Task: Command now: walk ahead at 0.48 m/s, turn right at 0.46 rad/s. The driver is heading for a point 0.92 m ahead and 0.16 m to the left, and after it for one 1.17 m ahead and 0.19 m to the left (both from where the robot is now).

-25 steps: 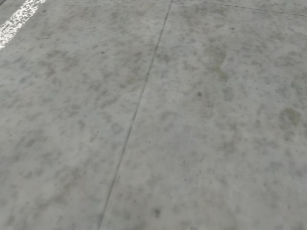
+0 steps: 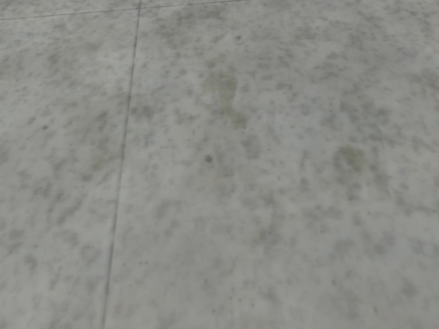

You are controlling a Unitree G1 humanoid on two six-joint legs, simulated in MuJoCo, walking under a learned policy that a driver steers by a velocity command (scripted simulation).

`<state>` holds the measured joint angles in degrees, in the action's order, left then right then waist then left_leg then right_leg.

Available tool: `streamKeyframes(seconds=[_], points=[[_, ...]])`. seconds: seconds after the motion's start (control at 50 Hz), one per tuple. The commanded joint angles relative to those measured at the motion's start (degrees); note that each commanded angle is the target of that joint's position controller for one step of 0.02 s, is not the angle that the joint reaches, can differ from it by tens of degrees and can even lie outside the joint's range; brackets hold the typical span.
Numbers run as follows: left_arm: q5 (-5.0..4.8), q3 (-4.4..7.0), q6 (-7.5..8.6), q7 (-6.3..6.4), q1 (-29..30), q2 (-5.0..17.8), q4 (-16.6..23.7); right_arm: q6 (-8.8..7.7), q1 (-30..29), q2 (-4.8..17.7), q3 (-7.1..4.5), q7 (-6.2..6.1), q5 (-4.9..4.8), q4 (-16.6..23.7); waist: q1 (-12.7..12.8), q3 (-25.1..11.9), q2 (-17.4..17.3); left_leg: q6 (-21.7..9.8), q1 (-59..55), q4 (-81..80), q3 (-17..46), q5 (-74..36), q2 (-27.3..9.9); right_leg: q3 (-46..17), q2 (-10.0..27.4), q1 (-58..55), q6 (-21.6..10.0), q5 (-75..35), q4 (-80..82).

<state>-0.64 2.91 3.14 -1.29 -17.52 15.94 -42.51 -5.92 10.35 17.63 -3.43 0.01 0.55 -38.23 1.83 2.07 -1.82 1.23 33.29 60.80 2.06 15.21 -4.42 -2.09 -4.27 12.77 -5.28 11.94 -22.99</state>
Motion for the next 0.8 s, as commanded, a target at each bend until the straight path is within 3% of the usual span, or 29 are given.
streamKeyframes(seconds=[0.02, 0.08, 0.14, 0.2, 0.24, 0.26, 0.28, 0.3, 0.32, 0.34, 0.36, 0.38, 0.4, 0.42, 0.44, 0.48, 0.52, 0.56, 0.62, 0.68, 0.72, 0.76, 0.78, 0.8], points=[[-0.14, 2.44, 1.14, 1.34, 1.49, 9.61, 3.54, 0.04, -1.74, 3.94, -1.1, 0.08, 0.39, 4.0, -1.42, -2.2, 4.61, 1.72, 6.17, -8.42, -0.01, -7.97, -0.41, -12.76, 13.17, -5.55, -9.83, -19.29, 11.31], [-0.25, 2.15, 0.98, 2.0, -0.48, 9.17, 1.84, -0.32, -7.44, 1.39, 0.05, 0.83, -0.14, 4.64, 1.01, -0.93, 6.32, 1.93, 1.38, -22.44, -1.65, -20.11, 1.42, -7.27, 10.15, -3.36, -6.67, -18.49, 11.6], [-0.23, 2.08, 1.2, 2.02, -3.83, 9.72, 0.06, -0.85, -12.7, 1.41, 0.36, 1.95, -1.28, 5.42, 3.81, 1.13, 6.37, 0.39, 0.1, -29.14, -2.39, -26.5, 1.93, -7.68, 12.61, -5.5, -6.31, -13.46, 13.14], [0.0, 2.17, 0.85, 1.96, -5.48, 10.01, -1.69, -1.12, -14.83, 2.37, 0.16, 2.88, -1.62, 6.24, 4.02, 2.48, 5.77, -2.66, 3.88, -32.33, -2.12, -22.69, 2.12, -7.27, 15.91, -13.68, -5.76, -17.1, 11.24], [0.1, 2.44, 0.45, 2.18, -5.16, 10.56, -2.21, -1.11, -13.28, 3.01, -0.05, 3.48, -1.65, 6.16, 2.58, 1.5, 5.88, -4.92, 3.06, -32.83, -2.66, -17.5, 3.14, -5.71, 16.97, -18.07, -4.78, -27.33, 7.66], [0.31, 2.61, 0.23, 2.35, -4.6, 11.12, -2.12, -0.96, -10.8, 3.88, -0.45, 3.53, -1.61, 5.6, 1.15, -0.63, 6.56, -6.05, -0.46, -32.25, -3.76, -14.56, 4.79, -4.67, 16.77, -19.48, -4.19, -37.84, 4.35], [0.69, 2.76, -0.12, 2.53, -4.01, 11.66, -1.9, -0.68, -6.45, 5.29, -1.19, 3.35, -1.59, 4.53, -1.14, -4.09, 7.31, -7.39, -6.01, -31.39, -5.18, -11.82, 6.96, -3.44, 16.12, -20.57, -3.61, -49.45, -1.39], [0.89, 2.57, -0.65, 2.71, -2.5, 11.61, -1.32, -0.39, 1.17, 7.08, -2.22, 2.99, -1.44, 2.59, -5.54, -8.8, 6.34, -9.11, -16.13, -32.97, -6.34, -13.41, 8.59, -0.85, 14.04, -18.77, -2.23, -56.03, -11.74], [1.77, 1.83, -0.71, 3.04, -2.29, 10.31, 0.12, 0.01, 9.93, 9.54, -2.89, 2.53, -1.09, 1.28, -9.03, -15.56, 2.79, -12.28, -33.47, -30.88, 3.21, -16.06, 1.75, 0.11, 12.55, -7.4, -0.68, -44.17, -26.65], [2.18, 0.01, 0.43, 2.25, -10.16, 4.2, 1.25, -0.09, 13.38, 14.67, -4.07, 2.66, -1.07, 0.88, -4.79, -22.46, -11.66, -24.01, -55.29, -32.86, 33.0, -7.74, -12.77, 0.91, 0.89, 17.44, 4.81, -0.55, -50.78], [1.19, -0.03, 1.95, 1.42, -7.42, 7.03, 1.14, 0.12, 15.03, 9.34, -3.04, 2.6, -2.1, -0.11, -7.33, -24.28, -9.87, -24.36, -58.66, -41.79, 45.31, 3.7, -14.25, -5.65, -0.46, 26.86, 4.7, 18.34, -56.15], [-0.98, 0.72, 3.25, 0.61, -0.27, 10.01, 3.52, 0.47, 11.01, 7.51, -2.41, 2.02, -1.93, 0.73, -7.77, -14.09, -6.15, -21.09, -51.02, -43.86, 37.9, 7.05, -12.84, -6.8, 3.31, 31.63, 3.9, 14.12, -56.27], [-0.91, 0.4, 4.11, 0.43, 3.97, 9.66, 4.75, 0.82, 7.58, 6.98, -2.16, 1.78, -1.35, 1.57, -6.58, -8.49, 0.2, -19.21, -41.81, -45.29, 31.99, 3.49, -10.64, -5.66, 5.62, 30.59, 3.3, 10.13, -52.44], [0.31, 0.5, 4.47, 0.52, 5.66, 9.09, 5.12, 1.0, 5.33, 6.25, -1.78, 1.74, -1.01, 2.03, -4.62, -4.1, 3.61, -18.6, -33.99, -46.63, 27.74, -2.93, -8.55, -4.87, 7.06, 28.89, 3.65, 8.08, -47.58], [1.18, 0.76, 4.28, 0.67, 4.77, 8.98, 5.23, 0.9, 4.13, 5.68, -1.45, 1.55, -0.46, 2.52, -2.57, -3.33, 2.75, -18.25, -29.29, -47.81, 24.65, -8.65, -6.72, -4.85, 8.46, 25.32, 4.14, 6.31, -44.04], [1.83, 0.6, 3.4, 1.01, 2.59, 7.72, 5.08, 1.01, 2.93, 5.63, -1.45, 1.17, -0.88, 2.74, -0.63, -3.11, -0.12, -18.64, -24.38, -49.17, 20.77, -14.95, -4.61, -3.65, 9.18, 22.39, 6.12, 5.65, -39.02], [2.11, 0.11, 2.64, 1.45, 4.2, 6.26, 5.82, 1.02, 3.82, 6.89, -1.79, 0.55, -1.19, 2.07, -0.77, -2.12, -0.67, -18.63, -19.79, -49.61, 16.82, -19.21, -3.22, -1.89, 8.9, 21.6, 8.3, 3.04, -32.83], [2.08, -0.51, 2.54, 1.6, 9.14, 4.76, 7.15, 1.35, 5.22, 8.28, -2.26, -0.11, -1.54, 1.25, -2.44, -1.21, -0.83, -16.73, -16.69, -49.35, 13.59, -18.49, -0.72, -1.2, 7.81, 19.58, 9.44, -5.63, -23.45], [1.43, -0.84, 3.05, 1.16, 15.63, 3.72, 8.48, 2.25, 8.8, 8.84, -2.46, -0.74, -1.98, -0.28, -5.46, -1.76, -1.73, -13.92, -15.18, -47.66, 13.06, -14.12, 1.01, -0.77, 4.64, 13.79, 9.96, -17.04, -12.18], [0.52, -0.14, 3.54, 0.67, 18.55, 5.32, 9.48, 3.04, 11.15, 8.4, -2.44, -0.97, -2.46, -1.28, -6.07, -2.17, -2.77, -12.87, -20.19, -43.87, 17.8, -9.98, -0.65, -2.84, 3.73, 12.87, 9.29, -16.03, -6.86], [0.26, 0.68, 3.98, 0.38, 18.1, 6.86, 9.47, 3.49, 11.05, 8.14, -2.48, -1.18, -2.31, -1.29, -5.05, -2.52, -3.98, -12.02, -24.17, -40.25, 21.62, -9.16, -2.19, -3.94, 3.73, 11.7, 7.88, -11.49, -4.65], [0.15, 1.8, 4.45, 0.57, 12.31, 8.31, 8.06, 3.89, 9.59, 7.17, -2.28, -1.13, -2.02, -0.81, -1.48, -4.11, -5.02, -10.28, -24.03, -34.88, 22.48, -11.19, -1.24, -2.7, 4.08, 3.54, 5.18, -8.77, -1.38], [0.92, 2.67, 4.73, 0.99, 6.08, 10.28, 7.32, 3.71, 9.4, 4.59, -1.32, -0.84, -1.6, -0.19, 1.63, -9.45, -3.33, -8.47, -20.81, -25.29, 19.74, -10.84, 1.52, -5.76, 8.62, -7.76, 2.25, -7.58, -1.82], [1.87, 3.73, 4.5, 1.46, -1.32, 14.24, 6.74, 3.3, 12.81, 1.03, -0.24, -0.72, -1.59, 0.88, 2.74, -17.57, 6.35, -4.85, -6.69, -7.72, 12.38, 1.27, 8.02, -20.84, 20.4, -26.92, -3.69, -2.71, -2.16]])
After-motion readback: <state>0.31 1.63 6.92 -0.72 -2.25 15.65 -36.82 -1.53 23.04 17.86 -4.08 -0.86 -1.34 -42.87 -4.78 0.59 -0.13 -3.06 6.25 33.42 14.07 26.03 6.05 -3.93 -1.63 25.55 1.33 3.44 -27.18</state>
